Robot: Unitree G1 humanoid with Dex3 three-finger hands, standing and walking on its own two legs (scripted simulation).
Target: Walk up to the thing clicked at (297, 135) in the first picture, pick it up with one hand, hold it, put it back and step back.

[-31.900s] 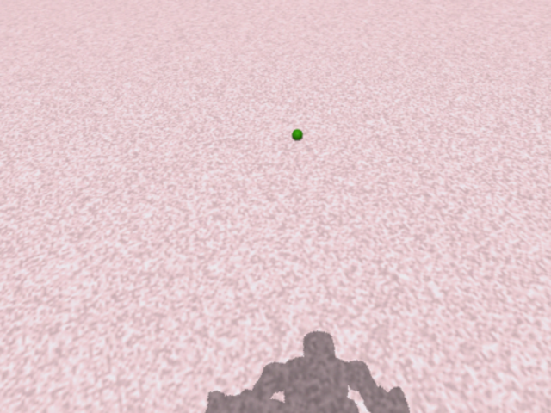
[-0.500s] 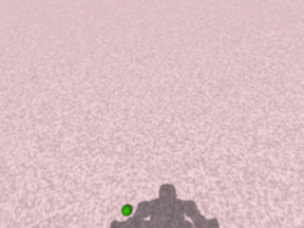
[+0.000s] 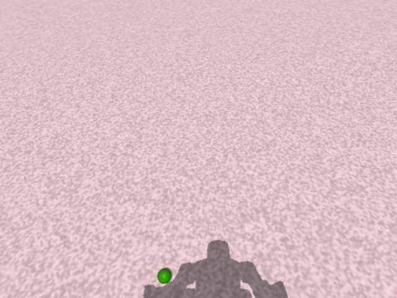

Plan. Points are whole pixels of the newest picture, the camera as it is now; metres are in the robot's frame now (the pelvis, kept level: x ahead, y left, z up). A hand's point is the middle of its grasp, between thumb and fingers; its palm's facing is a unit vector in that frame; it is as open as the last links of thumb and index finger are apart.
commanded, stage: stand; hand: left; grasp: from above
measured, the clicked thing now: (164, 275) +0.38 +0.21 -0.75
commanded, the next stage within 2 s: step back in 0.66 s
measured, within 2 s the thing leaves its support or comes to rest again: neither
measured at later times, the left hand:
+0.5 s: hand out of the picture +0.07 +0.24 -0.16, palm faces +0.00 -0.94 -0.33, open 7.4 cm
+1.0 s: hand out of the picture +0.10 +0.31 -0.18, palm faces +0.01 -0.93 -0.38, open 7.4 cm
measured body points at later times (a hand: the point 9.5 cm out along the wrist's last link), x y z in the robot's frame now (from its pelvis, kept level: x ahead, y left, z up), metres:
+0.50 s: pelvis +0.00 +0.00 +0.00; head +0.02 -0.01 +0.45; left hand +0.07 +0.29 -0.13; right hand +0.07 -0.30 -0.14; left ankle +0.01 +0.14 -0.75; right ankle -0.02 -0.13 -0.75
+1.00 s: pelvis -0.05 +0.04 -0.03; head +0.03 +0.06 +0.41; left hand +0.10 +0.36 -0.16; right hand +0.03 -0.29 -0.14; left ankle -0.03 +0.14 -0.75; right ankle -0.04 -0.13 -0.72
